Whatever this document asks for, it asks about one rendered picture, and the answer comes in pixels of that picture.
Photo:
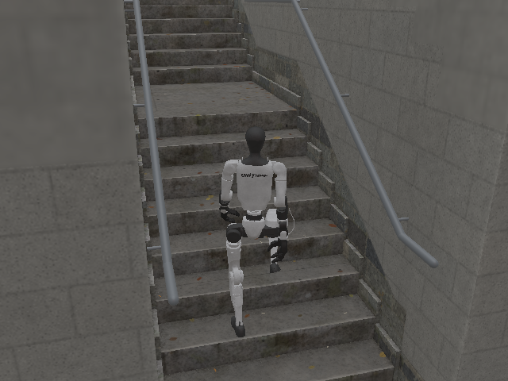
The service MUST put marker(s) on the stairs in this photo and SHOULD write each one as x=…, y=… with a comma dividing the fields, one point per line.
x=305, y=322
x=188, y=41

